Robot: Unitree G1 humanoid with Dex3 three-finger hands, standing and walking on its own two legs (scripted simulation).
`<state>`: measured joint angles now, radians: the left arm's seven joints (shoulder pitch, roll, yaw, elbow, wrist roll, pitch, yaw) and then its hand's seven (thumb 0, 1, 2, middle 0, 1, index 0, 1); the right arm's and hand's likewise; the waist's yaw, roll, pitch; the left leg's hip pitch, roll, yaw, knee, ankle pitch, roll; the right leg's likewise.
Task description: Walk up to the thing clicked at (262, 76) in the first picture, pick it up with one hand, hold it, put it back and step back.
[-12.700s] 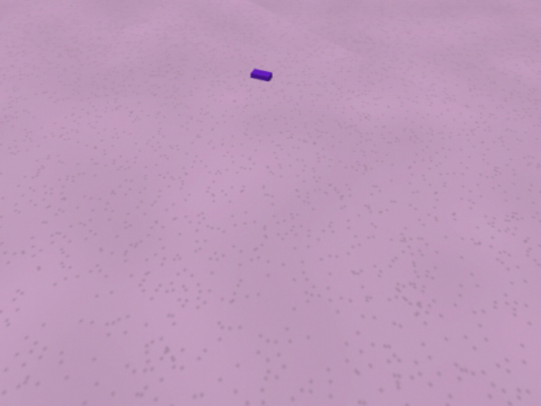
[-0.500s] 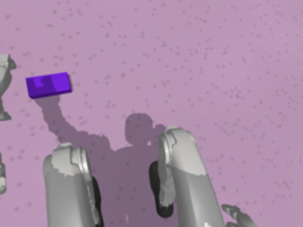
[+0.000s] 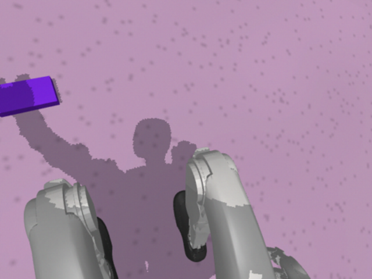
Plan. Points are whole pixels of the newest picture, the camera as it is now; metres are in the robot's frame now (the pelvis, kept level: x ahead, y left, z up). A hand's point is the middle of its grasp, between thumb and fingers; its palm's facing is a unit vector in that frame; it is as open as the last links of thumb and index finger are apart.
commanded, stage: rise first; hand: left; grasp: from above
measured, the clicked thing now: (25, 96) +0.54 +0.28 -0.32
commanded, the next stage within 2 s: approach in 1.88 s
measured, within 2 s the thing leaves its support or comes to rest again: neither
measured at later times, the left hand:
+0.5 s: hand out of the picture +0.49 +0.33 -0.18, palm faces -0.44 -0.08 -0.90, open 13.9 cm
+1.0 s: hand out of the picture +0.50 +0.32 -0.20, palm faces -0.44 -0.08 -0.90, open 13.8 cm
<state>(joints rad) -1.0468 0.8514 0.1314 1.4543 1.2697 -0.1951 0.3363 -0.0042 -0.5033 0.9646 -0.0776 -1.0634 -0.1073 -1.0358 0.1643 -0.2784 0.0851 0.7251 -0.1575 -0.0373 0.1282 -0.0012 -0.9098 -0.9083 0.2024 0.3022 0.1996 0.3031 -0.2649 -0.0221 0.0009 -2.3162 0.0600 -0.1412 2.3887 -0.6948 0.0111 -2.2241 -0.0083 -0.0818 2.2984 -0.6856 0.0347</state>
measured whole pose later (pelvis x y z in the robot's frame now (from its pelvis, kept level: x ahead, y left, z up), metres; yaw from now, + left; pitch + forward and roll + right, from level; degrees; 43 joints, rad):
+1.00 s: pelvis +0.00 +0.00 -0.02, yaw -2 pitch +32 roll -11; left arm -1.10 0.95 0.12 1.52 1.27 -0.18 0.35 0.00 -0.49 0.95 -0.10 -1.07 -0.12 -1.05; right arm 0.17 -0.30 0.17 0.67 -0.17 -0.05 0.16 0.00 -0.91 -0.91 0.20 0.30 0.20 0.30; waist -0.33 -0.05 0.07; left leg -2.36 0.05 -0.18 2.46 -0.69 0.01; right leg -2.24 0.00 -0.11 2.34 -0.67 0.04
